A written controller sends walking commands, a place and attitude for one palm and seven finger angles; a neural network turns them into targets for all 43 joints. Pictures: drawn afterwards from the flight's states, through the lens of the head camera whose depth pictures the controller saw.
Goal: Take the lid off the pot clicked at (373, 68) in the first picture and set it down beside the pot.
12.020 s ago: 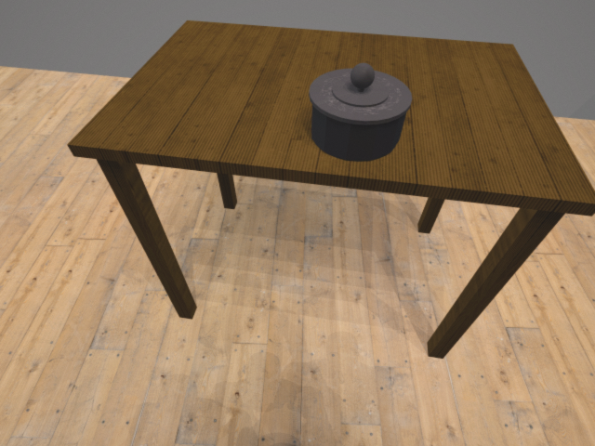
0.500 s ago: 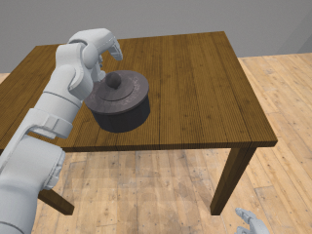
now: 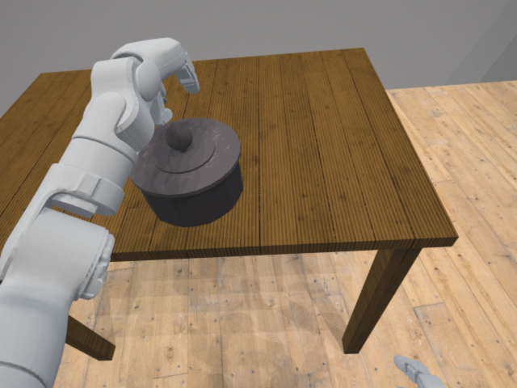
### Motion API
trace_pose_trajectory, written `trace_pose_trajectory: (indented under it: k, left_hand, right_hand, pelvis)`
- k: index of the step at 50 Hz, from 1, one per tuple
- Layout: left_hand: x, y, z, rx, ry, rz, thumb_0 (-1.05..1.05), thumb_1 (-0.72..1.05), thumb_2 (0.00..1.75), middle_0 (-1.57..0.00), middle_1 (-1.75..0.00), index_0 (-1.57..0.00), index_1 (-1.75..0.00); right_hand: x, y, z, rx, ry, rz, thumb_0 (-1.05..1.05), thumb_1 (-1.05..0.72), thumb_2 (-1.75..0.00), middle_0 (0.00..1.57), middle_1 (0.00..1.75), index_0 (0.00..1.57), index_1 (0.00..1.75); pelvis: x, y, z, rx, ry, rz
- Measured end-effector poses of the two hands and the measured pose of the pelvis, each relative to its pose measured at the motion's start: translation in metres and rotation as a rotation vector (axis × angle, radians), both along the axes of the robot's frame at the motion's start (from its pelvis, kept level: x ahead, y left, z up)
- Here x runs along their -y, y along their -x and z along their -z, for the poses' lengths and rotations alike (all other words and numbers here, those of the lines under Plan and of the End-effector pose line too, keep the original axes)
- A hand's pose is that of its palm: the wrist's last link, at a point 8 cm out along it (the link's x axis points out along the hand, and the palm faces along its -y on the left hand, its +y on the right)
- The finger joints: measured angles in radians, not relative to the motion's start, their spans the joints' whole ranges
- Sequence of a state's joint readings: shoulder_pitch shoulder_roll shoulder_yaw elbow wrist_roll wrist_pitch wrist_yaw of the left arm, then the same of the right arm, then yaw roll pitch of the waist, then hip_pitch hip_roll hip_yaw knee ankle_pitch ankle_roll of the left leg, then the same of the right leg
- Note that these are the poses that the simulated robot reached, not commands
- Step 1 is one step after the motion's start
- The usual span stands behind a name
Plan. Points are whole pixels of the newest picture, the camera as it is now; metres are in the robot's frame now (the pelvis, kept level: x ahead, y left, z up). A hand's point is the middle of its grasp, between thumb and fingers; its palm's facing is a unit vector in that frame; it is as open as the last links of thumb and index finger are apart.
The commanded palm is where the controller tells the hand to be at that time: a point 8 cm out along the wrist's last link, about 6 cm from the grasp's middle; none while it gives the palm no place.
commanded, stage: move the open hand above the knob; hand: left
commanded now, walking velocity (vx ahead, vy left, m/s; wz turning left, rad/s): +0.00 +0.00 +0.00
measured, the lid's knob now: (178, 136) +0.47 +0.13 +0.16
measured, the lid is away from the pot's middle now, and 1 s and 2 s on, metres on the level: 0.00 0.00 0.00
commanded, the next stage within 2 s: lower the open fingers around the knob in 0.64 s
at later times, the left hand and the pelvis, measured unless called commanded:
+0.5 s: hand (145, 111) +0.43 +0.15 +0.24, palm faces -0.18 -0.06 -0.98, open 9.7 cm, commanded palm +0.41 +0.14 +0.30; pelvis -0.01 +0.01 +0.00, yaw +1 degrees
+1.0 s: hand (176, 112) +0.45 +0.11 +0.22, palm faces -0.22 -0.07 -0.97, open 9.7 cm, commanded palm +0.42 +0.13 +0.28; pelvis -0.01 +0.01 +0.00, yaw +0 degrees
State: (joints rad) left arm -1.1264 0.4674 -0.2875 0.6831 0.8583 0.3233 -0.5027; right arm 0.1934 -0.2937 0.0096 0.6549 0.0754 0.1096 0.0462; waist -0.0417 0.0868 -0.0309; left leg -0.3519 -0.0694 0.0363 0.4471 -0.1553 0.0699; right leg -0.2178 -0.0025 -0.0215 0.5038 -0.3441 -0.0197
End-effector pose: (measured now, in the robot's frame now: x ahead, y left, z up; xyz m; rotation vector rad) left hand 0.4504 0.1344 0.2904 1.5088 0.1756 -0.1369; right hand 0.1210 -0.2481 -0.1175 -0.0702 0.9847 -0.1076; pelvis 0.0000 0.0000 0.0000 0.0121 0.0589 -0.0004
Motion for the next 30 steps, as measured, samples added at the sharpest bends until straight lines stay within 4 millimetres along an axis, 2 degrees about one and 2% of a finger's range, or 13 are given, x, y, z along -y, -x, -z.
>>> trace_pose_trajectory:
  k: [19,24,30]
  left_hand:
    - [-0.014,0.026,-0.003,0.028,-0.006,-0.009,0.0,-0.35,1.71,-0.92,-0.09,-0.91,-0.08]
    - [-0.017,0.029,-0.003,0.02,-0.003,-0.02,0.0,-0.35,1.71,-0.92,-0.09,-0.91,-0.08]
    - [-0.014,0.03,-0.003,0.014,-0.007,-0.005,0.0,-0.35,1.71,-0.92,-0.09,-0.91,-0.08]
  right_hand:
    - [-0.025,-0.036,-0.011,0.094,-0.032,-0.073,0.01,-0.91,-0.9,0.19,0.3,0.19,0.3]
    - [-0.029,-0.035,-0.013,0.099,-0.028,-0.082,0.01,-0.91,-0.9,0.19,0.3,0.2,0.3]
    - [-0.029,-0.024,-0.01,0.079,-0.016,-0.076,0.01,-0.91,-0.9,0.19,0.3,0.2,0.3]
  pelvis:
    - [-0.006,0.009,0.001,0.016,0.005,-0.016]
    - [-0.007,0.013,0.001,0.02,0.007,-0.02]
    - [-0.009,0.016,0.001,0.022,0.011,-0.025]
